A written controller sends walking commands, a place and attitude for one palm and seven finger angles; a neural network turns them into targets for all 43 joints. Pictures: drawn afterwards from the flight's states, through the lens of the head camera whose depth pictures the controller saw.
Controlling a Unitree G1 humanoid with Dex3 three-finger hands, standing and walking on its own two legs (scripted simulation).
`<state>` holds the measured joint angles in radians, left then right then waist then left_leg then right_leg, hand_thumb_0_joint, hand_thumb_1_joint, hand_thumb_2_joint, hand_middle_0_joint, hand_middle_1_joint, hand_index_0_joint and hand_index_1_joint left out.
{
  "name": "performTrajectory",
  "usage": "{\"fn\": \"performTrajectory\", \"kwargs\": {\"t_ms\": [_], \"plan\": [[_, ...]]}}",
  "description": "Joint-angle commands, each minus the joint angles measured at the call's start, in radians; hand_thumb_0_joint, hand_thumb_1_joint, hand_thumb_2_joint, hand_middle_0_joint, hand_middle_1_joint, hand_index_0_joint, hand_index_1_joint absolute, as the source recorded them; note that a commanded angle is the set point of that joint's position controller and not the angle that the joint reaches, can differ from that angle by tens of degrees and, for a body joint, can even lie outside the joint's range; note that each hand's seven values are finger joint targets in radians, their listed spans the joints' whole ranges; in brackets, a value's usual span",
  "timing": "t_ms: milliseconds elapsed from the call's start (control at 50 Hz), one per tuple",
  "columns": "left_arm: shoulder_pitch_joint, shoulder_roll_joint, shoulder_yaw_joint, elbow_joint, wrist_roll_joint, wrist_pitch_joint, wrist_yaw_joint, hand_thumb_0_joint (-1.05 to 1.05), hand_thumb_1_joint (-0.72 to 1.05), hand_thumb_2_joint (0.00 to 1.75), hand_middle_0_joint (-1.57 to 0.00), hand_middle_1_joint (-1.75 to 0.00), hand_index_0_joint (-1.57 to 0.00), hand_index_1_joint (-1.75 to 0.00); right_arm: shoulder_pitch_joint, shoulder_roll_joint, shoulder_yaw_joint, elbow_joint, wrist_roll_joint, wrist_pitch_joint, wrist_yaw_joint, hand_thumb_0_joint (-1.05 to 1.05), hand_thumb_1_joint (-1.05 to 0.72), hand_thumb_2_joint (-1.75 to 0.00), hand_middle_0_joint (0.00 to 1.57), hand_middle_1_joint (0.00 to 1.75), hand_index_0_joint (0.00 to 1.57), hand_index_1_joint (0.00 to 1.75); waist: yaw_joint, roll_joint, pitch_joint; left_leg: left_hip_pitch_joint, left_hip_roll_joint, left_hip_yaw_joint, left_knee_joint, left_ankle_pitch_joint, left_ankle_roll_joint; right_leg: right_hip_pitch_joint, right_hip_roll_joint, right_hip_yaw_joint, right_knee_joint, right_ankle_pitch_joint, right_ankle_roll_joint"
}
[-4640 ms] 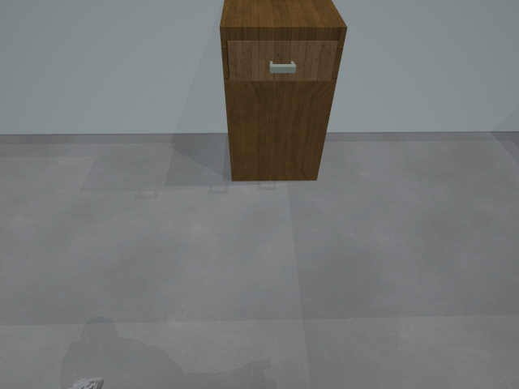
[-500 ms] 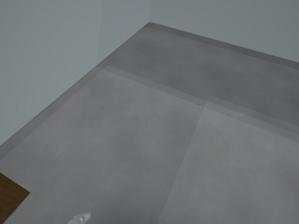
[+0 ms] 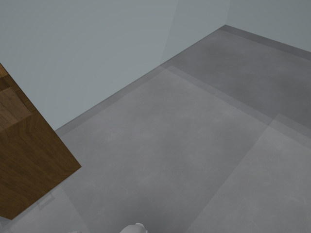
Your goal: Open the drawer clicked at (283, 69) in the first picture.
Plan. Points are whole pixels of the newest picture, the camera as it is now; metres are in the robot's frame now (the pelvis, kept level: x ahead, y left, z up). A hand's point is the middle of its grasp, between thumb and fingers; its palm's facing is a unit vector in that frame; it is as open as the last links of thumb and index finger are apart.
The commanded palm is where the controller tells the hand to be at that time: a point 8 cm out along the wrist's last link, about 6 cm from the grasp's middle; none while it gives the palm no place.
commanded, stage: turn to face it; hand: left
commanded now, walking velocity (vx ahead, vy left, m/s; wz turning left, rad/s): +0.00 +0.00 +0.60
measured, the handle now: out of the picture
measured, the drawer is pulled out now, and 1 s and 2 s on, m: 0.00 0.00 0.00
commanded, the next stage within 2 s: take the last steps up to it in 1.22 s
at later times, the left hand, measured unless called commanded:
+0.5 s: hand out of the picture -0.04 +0.26 -0.17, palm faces +0.36 -0.89 -0.27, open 7.4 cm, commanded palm none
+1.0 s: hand out of the picture -0.06 +0.19 -0.14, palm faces +0.58 -0.77 -0.27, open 7.4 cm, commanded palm none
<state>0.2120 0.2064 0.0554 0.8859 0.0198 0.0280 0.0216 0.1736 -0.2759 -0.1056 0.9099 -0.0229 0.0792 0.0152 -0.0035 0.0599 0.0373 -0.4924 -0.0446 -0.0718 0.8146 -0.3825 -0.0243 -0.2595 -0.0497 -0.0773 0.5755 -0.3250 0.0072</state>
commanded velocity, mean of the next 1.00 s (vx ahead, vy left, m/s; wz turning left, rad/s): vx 0.00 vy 0.00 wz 0.55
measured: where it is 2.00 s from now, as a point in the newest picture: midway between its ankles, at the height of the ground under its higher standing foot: outside the picture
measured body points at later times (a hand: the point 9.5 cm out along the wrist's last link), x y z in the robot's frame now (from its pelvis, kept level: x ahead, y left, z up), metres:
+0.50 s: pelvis -0.02 +0.02 +0.00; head +0.02 +0.06 +0.45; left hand -0.05 +0.31 -0.15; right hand +0.16 -0.19 -0.12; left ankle -0.05 +0.13 -0.73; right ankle +0.00 -0.13 -0.66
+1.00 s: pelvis -0.01 -0.01 +0.01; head +0.03 -0.02 +0.46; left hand -0.09 +0.23 -0.12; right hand +0.20 -0.19 -0.14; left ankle -0.12 +0.10 -0.65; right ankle +0.04 -0.11 -0.73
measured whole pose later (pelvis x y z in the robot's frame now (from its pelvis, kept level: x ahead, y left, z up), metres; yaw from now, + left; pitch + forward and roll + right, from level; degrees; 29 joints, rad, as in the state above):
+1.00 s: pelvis -0.01 -0.01 +0.01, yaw +37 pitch +0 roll +2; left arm 0.22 0.18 0.02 0.88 0.03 0.01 0.02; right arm 0.18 -0.27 -0.09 0.96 -0.02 0.09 0.03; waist -0.01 0.02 0.07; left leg -0.45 0.03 0.01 1.05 -0.39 -0.08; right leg -0.20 -0.12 -0.19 0.50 -0.29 0.00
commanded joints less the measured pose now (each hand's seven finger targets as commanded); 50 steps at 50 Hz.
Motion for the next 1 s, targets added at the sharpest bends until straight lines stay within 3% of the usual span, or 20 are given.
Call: {"fn": "performTrajectory", "kwargs": {"t_ms": [0, 60, 160, 220, 260, 280, 300, 320, 340, 400, 440, 600, 660, 680, 700, 720, 740, 780, 800, 980], "plan": [[-0.068, 0.172, 0.031, -0.098, 0.005, -0.033, 0.012, 0.0, 0.9, 0.9, -0.2, -0.3, -0.2, -0.3, -0.034, -0.08, -0.014, -0.088, -0.003, -0.022, 0.019, 0.0, -0.9, -0.9, 0.2, 0.3, 0.2, 0.3, -0.031, -0.23, 0.043, -0.12, 0.074, 0.038, 0.415, 0.008, -0.026, -0.017, -0.283, 0.161, -0.295, 0.16, -0.107], [-0.021, 0.174, 0.028, -0.088, 0.01, -0.035, 0.013, 0.0, 0.9, 0.9, -0.2, -0.3, -0.2, -0.3, -0.041, -0.049, -0.004, -0.081, 0.003, -0.018, 0.025, 0.0, -0.9, -0.9, 0.2, 0.3, 0.2, 0.3, -0.009, -0.228, 0.015, -0.078, 0.075, 0.095, 0.324, 0.012, -0.048, 0.052, -0.264, 0.058, -0.258, 0.278, -0.099], [0.073, 0.221, 0.041, -0.05, 0.013, -0.028, 0.009, 0.0, 0.9, 0.9, -0.2, -0.3, -0.2, -0.3, -0.144, -0.033, 0.014, -0.107, 0.008, -0.024, 0.026, 0.0, -0.9, -0.9, 0.2, 0.3, 0.2, 0.3, 0.055, -0.255, -0.013, -0.011, 0.08, 0.157, 0.079, -0.055, -0.05, 0.147, -0.313, 0.022, -0.215, 0.398, -0.122], [0.08, 0.243, 0.053, -0.039, 0.014, -0.023, 0.007, 0.0, 0.9, 0.9, -0.2, -0.3, -0.2, -0.3, -0.127, -0.033, 0.021, -0.107, 0.013, -0.037, 0.021, 0.0, -0.9, -0.9, 0.2, 0.3, 0.2, 0.3, 0.06, -0.293, -0.059, 0.078, 0.074, 0.19, -0.069, -0.063, -0.033, 0.177, -0.336, -0.001, -0.151, 0.492, -0.119], [0.076, 0.239, 0.056, -0.033, 0.007, -0.017, 0.003, 0.0, 0.9, 0.9, -0.2, -0.3, -0.2, -0.3, -0.072, -0.045, 0.018, -0.097, 0.011, -0.047, 0.018, 0.0, -0.9, -0.9, 0.2, 0.3, 0.2, 0.3, 0.033, -0.262, -0.09, 0.186, 0.059, 0.21, -0.265, 0.057, -0.021, 0.17, -0.31, -0.065, -0.05, 0.503, -0.065], [0.071, 0.23, 0.059, -0.035, -0.002, -0.013, 0.0, 0.0, 0.9, 0.9, -0.2, -0.3, -0.2, -0.3, -0.021, -0.076, 0.009, -0.083, 0.008, -0.054, 0.017, 0.0, -0.9, -0.9, 0.2, 0.3, 0.2, 0.3, 0.001, -0.197, -0.122, 0.314, 0.073, 0.188, -0.396, 0.19, -0.006, 0.103, -0.292, -0.095, 0.057, 0.457, -0.022], [0.078, 0.186, 0.056, -0.063, -0.008, -0.008, -0.007, 0.0, 0.9, 0.9, -0.2, -0.3, -0.2, -0.3, 0.039, -0.18, -0.016, -0.079, 0.002, -0.065, 0.012, 0.0, -0.9, -0.9, 0.2, 0.3, 0.2, 0.3, -0.032, 0.028, -0.178, 0.515, 0.257, -0.058, -0.434, 0.433, 0.078, -0.126, -0.205, -0.133, 0.254, 0.192, 0.047], [0.014, 0.122, 0.031, -0.115, -0.007, -0.009, -0.012, 0.0, 0.9, 0.9, -0.2, -0.3, -0.2, -0.3, 0.111, -0.271, -0.038, -0.064, 0.007, -0.064, 0.005, 0.0, -0.9, -0.9, 0.2, 0.3, 0.2, 0.3, -0.076, 0.257, -0.167, 0.582, 0.477, -0.304, -0.434, 0.822, 0.219, -0.362, -0.104, -0.099, 0.444, -0.356, 0.1], [-0.066, 0.141, 0.029, -0.131, 0.003, 0.004, 0.0, 0.0, 0.9, 0.9, -0.2, -0.3, -0.2, -0.3, 0.173, -0.259, -0.036, -0.03, 0.009, -0.063, -0.003, 0.0, -0.9, -0.9, 0.2, 0.3, 0.2, 0.3, -0.105, 0.176, -0.172, 0.521, 0.474, -0.284, -0.419, 0.741, 0.252, -0.355, -0.101, 0.01, 0.547, -0.346, 0.084], [-0.072, 0.13, 0.04, -0.093, -0.006, -0.001, -0.011, 0.0, 0.9, 0.9, -0.2, -0.3, -0.2, -0.3, 0.013, -0.169, -0.009, -0.064, 0.0, -0.069, -0.021, 0.0, -0.9, -0.9, 0.2, 0.3, 0.2, 0.3, -0.035, 0.124, -0.069, 0.364, 0.318, -0.161, -0.437, 0.61, 0.191, -0.339, -0.089, 0.062, 0.588, -0.148, 0.085], [-0.029, 0.126, 0.04, -0.071, -0.006, -0.001, -0.017, 0.0, 0.9, 0.9, -0.2, -0.3, -0.2, -0.3, -0.02, -0.157, -0.003, -0.077, 0.002, -0.074, -0.021, 0.0, -0.9, -0.9, 0.2, 0.3, 0.2, 0.3, -0.012, 0.096, -0.094, 0.366, 0.274, -0.115, -0.434, 0.624, 0.173, -0.291, -0.069, 0.051, 0.535, -0.103, 0.091], [-0.052, 0.112, 0.029, -0.103, -0.014, -0.003, -0.006, 0.0, 0.9, 0.9, -0.2, -0.3, -0.2, -0.3, -0.004, -0.172, -0.016, -0.07, -0.004, -0.056, -0.015, 0.0, -0.9, -0.9, 0.2, 0.3, 0.2, 0.3, -0.021, 0.109, -0.091, 0.31, 0.249, -0.237, -0.423, 0.521, 0.188, -0.133, 0.008, 0.046, 0.216, -0.114, 0.079], [0.032, 0.128, 0.033, -0.09, -0.018, -0.019, 0.0, 0.0, 0.9, 0.9, -0.2, -0.3, -0.2, -0.3, -0.033, -0.161, -0.018, -0.082, 0.003, -0.052, -0.013, 0.0, -0.9, -0.9, 0.2, 0.3, 0.2, 0.3, 0.025, 0.08, -0.114, 0.211, 0.202, -0.253, -0.332, 0.514, 0.144, 0.072, 0.027, 0.036, -0.067, 0.048, 0.068], [0.08, 0.172, 0.041, -0.083, -0.012, -0.03, 0.005, 0.0, 0.9, 0.9, -0.2, -0.3, -0.2, -0.3, -0.03, -0.13, -0.015, -0.09, 0.012, -0.053, -0.009, 0.0, -0.9, -0.9, 0.2, 0.3, 0.2, 0.3, 0.049, -0.014, -0.131, 0.107, 0.147, -0.213, -0.237, 0.365, 0.09, 0.211, -0.051, 0.103, -0.213, 0.123, 0.053], [0.095, 0.275, 0.062, -0.084, 0.007, -0.041, 0.015, 0.0, 0.9, 0.9, -0.2, -0.3, -0.2, -0.3, 0.0, -0.049, -0.002, -0.11, 0.019, -0.055, -0.003, 0.0, -0.9, -0.9, 0.2, 0.3, 0.2, 0.3, 0.048, -0.34, -0.143, -0.1, -0.013, -0.013, 0.0, -0.034, -0.005, 0.337, -0.344, 0.394, -0.3, 0.216, -0.05], [0.078, 0.287, 0.054, -0.099, 0.0, -0.035, 0.013, 0.0, 0.9, 0.9, -0.2, -0.3, -0.2, -0.3, 0.002, -0.083, -0.01, -0.111, 0.004, -0.049, -0.006, 0.0, -0.9, -0.9, 0.2, 0.3, 0.2, 0.3, 0.043, -0.327, -0.128, -0.102, -0.001, -0.01, 0.203, -0.215, -0.015, 0.213, -0.458, 0.428, -0.3, 0.261, -0.136], [0.035, 0.249, 0.055, -0.104, -0.003, -0.032, 0.019, 0.0, 0.9, 0.9, -0.2, -0.3, -0.2, -0.3, -0.018, -0.093, -0.017, -0.104, 0.001, -0.034, -0.004, 0.0, -0.9, -0.9, 0.2, 0.3, 0.2, 0.3, 0.033, -0.328, -0.091, -0.084, 0.027, -0.033, 0.324, -0.183, -0.008, 0.119, -0.423, 0.397, -0.31, 0.226, -0.142], [-0.06, 0.183, 0.029, -0.117, -0.002, -0.033, 0.012, 0.0, 0.9, 0.9, -0.2, -0.3, -0.2, -0.3, -0.008, -0.078, -0.013, -0.064, -0.001, -0.024, 0.012, 0.0, -0.9, -0.9, 0.2, 0.3, 0.2, 0.3, -0.016, -0.217, 0.016, -0.09, 0.06, 0.003, 0.435, -0.033, -0.025, 0.04, -0.297, 0.201, -0.281, 0.225, -0.112], [-0.066, 0.167, 0.023, -0.121, 0.0, -0.037, 0.01, 0.0, 0.9, 0.9, -0.2, -0.3, -0.2, -0.3, 0.015, -0.068, -0.008, -0.053, -0.001, -0.021, 0.017, 0.0, -0.9, -0.9, 0.2, 0.3, 0.2, 0.3, -0.024, -0.227, 0.011, -0.085, 0.062, 0.025, 0.44, 0.008, -0.034, 0.049, -0.266, 0.133, -0.267, 0.263, -0.098], [0.088, 0.207, 0.035, -0.041, 0.013, -0.035, 0.012, 0.0, 0.9, 0.9, -0.2, -0.3, -0.2, -0.3, -0.099, -0.032, 0.024, -0.06, 0.009, -0.026, 0.015, 0.0, -0.9, -0.9, 0.2, 0.3, 0.2, 0.3, 0.05, -0.253, -0.037, 0.006, 0.075, 0.124, 0.099, -0.063, -0.046, 0.18, -0.301, 0.042, -0.215, 0.491, -0.136]]}}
